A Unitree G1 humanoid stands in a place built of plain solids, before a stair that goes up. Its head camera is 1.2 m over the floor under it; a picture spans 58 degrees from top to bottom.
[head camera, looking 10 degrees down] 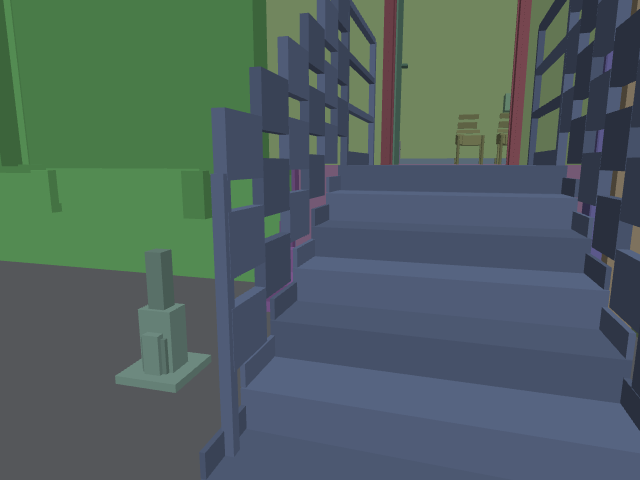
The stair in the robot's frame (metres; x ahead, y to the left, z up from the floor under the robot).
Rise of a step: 0.17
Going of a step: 0.30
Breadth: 1.40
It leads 17 degrees to the right of straight ahead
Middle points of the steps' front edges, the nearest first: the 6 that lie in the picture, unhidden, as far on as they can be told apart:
1.36 -0.36 0.34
1.64 -0.44 0.51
1.93 -0.53 0.68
2.22 -0.62 0.85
2.51 -0.71 1.02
2.79 -0.79 1.19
